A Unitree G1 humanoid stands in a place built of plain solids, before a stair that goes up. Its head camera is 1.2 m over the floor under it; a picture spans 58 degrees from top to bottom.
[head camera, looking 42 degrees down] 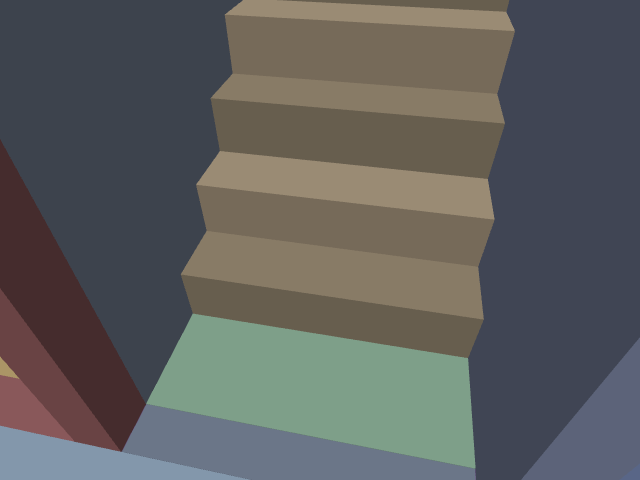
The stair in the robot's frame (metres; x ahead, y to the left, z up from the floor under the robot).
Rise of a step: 0.20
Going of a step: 0.22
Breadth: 0.93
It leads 11 degrees to the right of straight ahead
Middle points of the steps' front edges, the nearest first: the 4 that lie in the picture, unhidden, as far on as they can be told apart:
0.86 -0.01 0.20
1.07 -0.06 0.40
1.28 -0.10 0.59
1.50 -0.14 0.79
